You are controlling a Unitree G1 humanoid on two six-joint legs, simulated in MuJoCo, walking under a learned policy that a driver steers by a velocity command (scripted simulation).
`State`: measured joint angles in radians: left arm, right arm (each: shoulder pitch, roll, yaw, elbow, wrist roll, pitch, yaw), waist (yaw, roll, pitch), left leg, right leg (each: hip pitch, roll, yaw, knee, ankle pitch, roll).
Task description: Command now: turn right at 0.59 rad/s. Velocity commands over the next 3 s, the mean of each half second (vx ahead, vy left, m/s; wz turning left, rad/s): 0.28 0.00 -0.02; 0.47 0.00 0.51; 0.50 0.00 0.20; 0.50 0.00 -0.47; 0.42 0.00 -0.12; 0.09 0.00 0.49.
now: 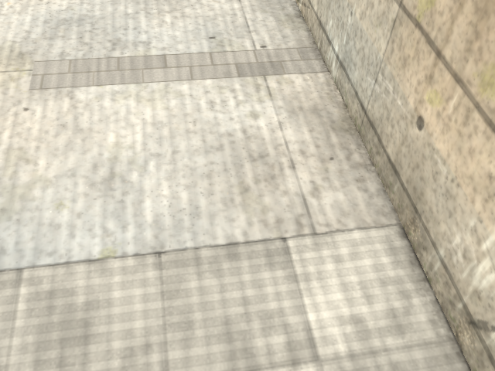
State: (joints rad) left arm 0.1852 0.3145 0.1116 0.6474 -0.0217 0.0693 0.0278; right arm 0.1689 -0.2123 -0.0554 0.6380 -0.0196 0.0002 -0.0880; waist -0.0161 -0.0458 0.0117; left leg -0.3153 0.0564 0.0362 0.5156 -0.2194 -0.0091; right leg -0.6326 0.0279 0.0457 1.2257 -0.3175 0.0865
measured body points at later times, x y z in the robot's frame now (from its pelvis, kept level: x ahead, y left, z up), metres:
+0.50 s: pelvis +0.09 -0.08 +0.00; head +0.10 -0.09 +0.45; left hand +0.11 +0.15 -0.13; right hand +0.27 -0.30 -0.11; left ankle +0.22 +0.07 -0.65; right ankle -0.06 -0.14 -0.74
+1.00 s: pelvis +0.35 -0.06 +0.00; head +0.38 -0.04 +0.45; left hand +0.47 +0.24 -0.07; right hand +0.52 -0.29 -0.11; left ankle +0.29 +0.02 -0.74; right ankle +0.56 -0.19 -0.68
